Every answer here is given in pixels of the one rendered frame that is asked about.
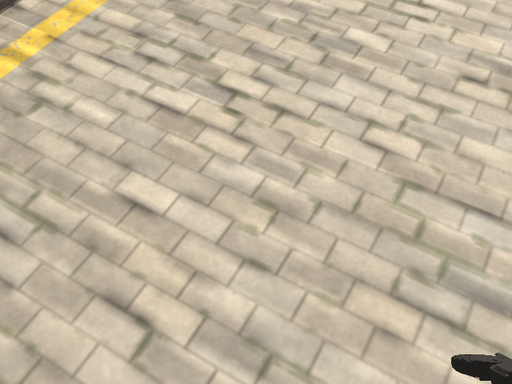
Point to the robot right hand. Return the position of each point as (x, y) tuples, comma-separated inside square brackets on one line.
[(497, 369)]

